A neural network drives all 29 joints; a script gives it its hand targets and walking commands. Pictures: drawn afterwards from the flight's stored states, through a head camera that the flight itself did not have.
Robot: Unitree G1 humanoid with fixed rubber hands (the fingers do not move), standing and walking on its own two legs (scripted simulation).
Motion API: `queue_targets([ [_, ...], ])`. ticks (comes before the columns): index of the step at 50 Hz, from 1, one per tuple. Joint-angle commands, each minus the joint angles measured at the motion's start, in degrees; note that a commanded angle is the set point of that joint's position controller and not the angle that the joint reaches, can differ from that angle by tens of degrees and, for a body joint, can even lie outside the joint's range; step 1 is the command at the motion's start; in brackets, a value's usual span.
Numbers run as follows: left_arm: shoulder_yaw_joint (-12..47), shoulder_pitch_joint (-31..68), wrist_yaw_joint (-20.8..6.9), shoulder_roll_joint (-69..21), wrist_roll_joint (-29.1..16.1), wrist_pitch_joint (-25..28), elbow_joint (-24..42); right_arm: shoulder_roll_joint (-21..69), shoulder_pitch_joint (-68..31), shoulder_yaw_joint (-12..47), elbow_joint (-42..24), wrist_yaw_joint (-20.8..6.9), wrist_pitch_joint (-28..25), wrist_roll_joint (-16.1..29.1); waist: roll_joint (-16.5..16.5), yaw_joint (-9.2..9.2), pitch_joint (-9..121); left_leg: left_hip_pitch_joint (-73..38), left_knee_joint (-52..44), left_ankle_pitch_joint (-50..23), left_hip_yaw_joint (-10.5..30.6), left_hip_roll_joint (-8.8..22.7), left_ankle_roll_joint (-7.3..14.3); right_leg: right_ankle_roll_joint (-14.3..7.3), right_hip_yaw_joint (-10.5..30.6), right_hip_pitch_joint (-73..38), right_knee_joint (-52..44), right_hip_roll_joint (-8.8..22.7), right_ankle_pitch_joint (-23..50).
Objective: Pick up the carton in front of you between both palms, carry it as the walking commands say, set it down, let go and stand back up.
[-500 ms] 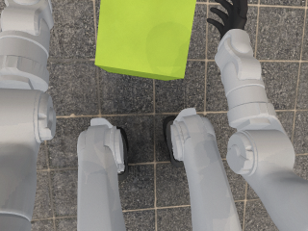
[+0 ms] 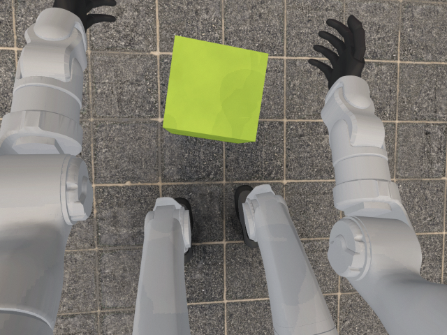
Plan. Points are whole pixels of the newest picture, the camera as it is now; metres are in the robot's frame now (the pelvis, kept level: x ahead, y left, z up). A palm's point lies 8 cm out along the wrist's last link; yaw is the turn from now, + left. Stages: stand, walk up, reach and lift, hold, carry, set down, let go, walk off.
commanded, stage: set down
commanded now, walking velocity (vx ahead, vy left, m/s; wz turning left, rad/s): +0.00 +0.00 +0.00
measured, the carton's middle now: (212, 100) +0.50 -0.02 -0.43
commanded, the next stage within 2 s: let go in 0.20 s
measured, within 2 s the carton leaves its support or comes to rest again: neither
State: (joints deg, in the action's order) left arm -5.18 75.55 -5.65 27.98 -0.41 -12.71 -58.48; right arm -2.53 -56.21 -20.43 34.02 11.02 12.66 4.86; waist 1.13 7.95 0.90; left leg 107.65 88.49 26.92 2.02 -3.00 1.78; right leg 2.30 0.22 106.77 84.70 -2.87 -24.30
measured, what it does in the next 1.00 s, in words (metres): rises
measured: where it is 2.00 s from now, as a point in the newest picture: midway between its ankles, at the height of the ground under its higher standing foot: (216, 233)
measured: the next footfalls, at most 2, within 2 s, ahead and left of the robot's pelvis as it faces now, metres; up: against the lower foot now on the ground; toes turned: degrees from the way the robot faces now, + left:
none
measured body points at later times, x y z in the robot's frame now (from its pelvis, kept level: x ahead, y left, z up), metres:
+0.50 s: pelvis +0.04 +0.00 +0.13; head +0.30 +0.02 +0.49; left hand +0.49 +0.21 +0.01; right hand +0.43 -0.20 +0.01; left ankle +0.08 +0.10 -0.52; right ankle +0.10 -0.13 -0.52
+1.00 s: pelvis +0.12 -0.02 +0.21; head +0.21 +0.00 +0.65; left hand +0.35 +0.21 +0.11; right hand +0.30 -0.25 +0.13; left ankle +0.08 +0.10 -0.52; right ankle +0.10 -0.13 -0.52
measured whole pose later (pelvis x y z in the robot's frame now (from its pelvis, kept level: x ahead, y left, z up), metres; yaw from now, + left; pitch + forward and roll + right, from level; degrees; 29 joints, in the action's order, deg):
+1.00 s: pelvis +0.12 -0.02 +0.21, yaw +2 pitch +12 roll +0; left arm -6.4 -0.6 0.0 11.7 1.8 0.1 -32.4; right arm -11.0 10.2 -0.7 23.8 -3.6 0.7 2.6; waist -2.3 4.5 0.8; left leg 25.8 31.3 17.5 2.9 -1.5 0.1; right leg -1.1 2.4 27.1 31.5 -2.6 -16.2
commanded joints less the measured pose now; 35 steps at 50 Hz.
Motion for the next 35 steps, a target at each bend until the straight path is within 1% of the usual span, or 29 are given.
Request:
queue_targets([
  [1, -1.67, 15.43, -0.23, 5.33, 0.97, 1.05, 5.89, -4.74, -8.11, -1.02, -6.23, -0.80, -1.21, -1.17, 11.10, 1.68, 60.41, -46.90, -12.13, -21.07, 0.35, -0.54, -1.70, 2.48, -6.26, -25.40, -9.55, -1.68, 17.79],
  [7, -3.50, 12.66, -0.57, 3.85, 3.06, 1.74, 5.35, -3.84, -5.49, -2.65, -6.02, -2.14, -2.04, -3.21, 10.22, 1.77, 58.40, -52.24, -19.31, -24.77, 1.33, -0.35, -1.83, 2.62, -5.99, -29.74, -16.65, -1.42, 20.60],
  [9, -4.03, 11.90, -0.72, 3.05, 3.72, 1.99, 4.47, -3.33, -4.81, -3.21, -5.19, -2.63, -2.32, -3.86, 9.96, 1.72, 56.26, -52.85, -21.44, -24.91, 1.65, -0.19, -1.85, 2.65, -5.83, -30.18, -18.77, -1.25, 20.64],
  [11, -5.12, 10.37, -0.70, 2.33, 4.69, 2.41, 4.03, -2.96, -3.80, -3.39, -4.89, -3.24, -2.77, -4.68, 9.58, 1.17, 55.43, -54.17, -23.57, -25.48, 1.83, -0.07, -1.90, 2.68, -5.65, -31.48, -20.82, -1.15, 20.75],
  [13, -6.37, 7.74, -0.31, 1.33, 5.95, 2.84, 4.38, -2.95, -1.67, -3.17, -5.00, -3.98, -3.31, -5.62, 9.36, 0.61, 56.54, -56.95, -25.64, -27.59, 1.95, -0.04, -2.09, 2.64, -5.57, -33.83, -22.79, -1.10, 21.64],
  [17, -8.60, -1.16, 1.75, -2.66, 8.13, 3.66, 8.46, -3.84, 6.65, -1.62, -6.36, -6.31, -4.84, -7.77, 9.15, -0.20, 61.10, -66.83, -29.12, -35.82, 2.46, 0.02, -2.79, 2.10, -5.72, -37.92, -26.41, -1.17, 24.69],
  [20, -9.50, -10.22, 4.52, -7.11, 9.10, 4.20, 14.37, -5.68, 14.53, 0.48, -8.01, -8.98, -6.13, -9.42, 8.75, -0.68, 62.17, -73.66, -32.09, -39.22, 2.59, 0.14, -3.52, 1.04, -5.60, -41.46, -29.18, -1.28, 25.30],
  [21, -9.56, -13.35, 5.51, -8.52, 9.16, 4.43, 16.50, -6.60, 16.88, 1.35, -8.47, -9.97, -6.54, -9.78, 8.31, -0.80, 61.26, -74.79, -33.22, -39.01, 2.59, 0.20, -3.71, 0.65, -5.44, -42.94, -30.08, -1.25, 24.99],
  [23, -9.39, -19.19, 7.23, -10.48, 8.83, 5.05, 20.70, -8.70, 20.81, 2.97, -9.36, -11.86, -7.24, -10.25, 7.05, -0.96, 58.13, -75.42, -35.95, -36.16, 2.55, 0.28, -4.00, -0.07, -4.79, -47.07, -32.13, -0.95, 23.74],
  [26, -8.50, -26.16, 8.78, -11.76, 7.55, 6.24, 25.95, -10.41, 25.92, 5.67, -10.21, -14.08, -7.94, -9.70, 4.55, -1.09, 50.90, -72.75, -40.76, -27.64, 2.00, 0.07, -3.85, -0.74, -3.42, -55.78, -35.39, -0.21, 22.28],
  [28, -7.78, -30.41, 9.06, -12.04, 6.65, 7.04, 28.19, -10.69, 29.58, 7.80, -10.09, -15.13, -8.35, -8.56, 3.30, -1.26, 45.46, -70.78, -43.56, -22.12, 1.43, -0.05, -3.54, -0.98, -2.27, -61.60, -37.51, 0.45, 21.18],
  [30, -7.04, -35.15, 8.86, -12.18, 5.77, 7.79, 29.07, -10.85, 33.71, 9.75, -9.59, -15.83, -8.87, -7.28, 2.50, -1.48, 40.46, -69.81, -45.77, -18.25, 0.79, -0.02, -3.22, -1.06, -1.25, -66.42, -39.62, 1.01, 19.98],
  [32, -6.32, -40.37, 8.37, -12.26, 4.93, 8.66, 28.91, -11.06, 38.26, 11.48, -9.03, -16.20, -9.54, -6.01, 1.92, -1.77, 36.48, -69.74, -47.35, -16.64, 0.27, 0.08, -2.84, -1.02, -0.32, -70.74, -41.54, 1.43, 19.85],
  [35, -5.66, -48.26, 7.68, -12.21, 4.31, 10.05, 28.31, -11.31, 44.87, 13.38, -9.17, -16.23, -10.64, -4.80, 0.95, -2.26, 31.70, -70.65, -49.19, -17.07, -0.13, 0.15, -2.34, -0.82, 1.03, -77.29, -43.96, 1.82, 22.09],
])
